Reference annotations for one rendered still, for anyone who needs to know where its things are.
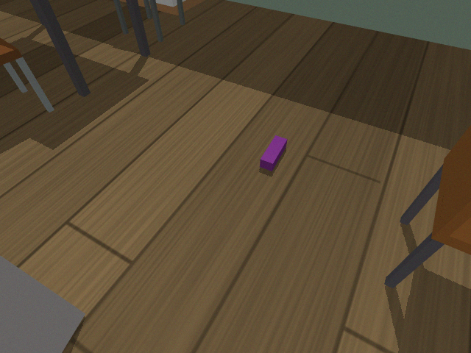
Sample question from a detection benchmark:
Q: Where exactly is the carton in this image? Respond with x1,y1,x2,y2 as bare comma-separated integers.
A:
260,135,288,171

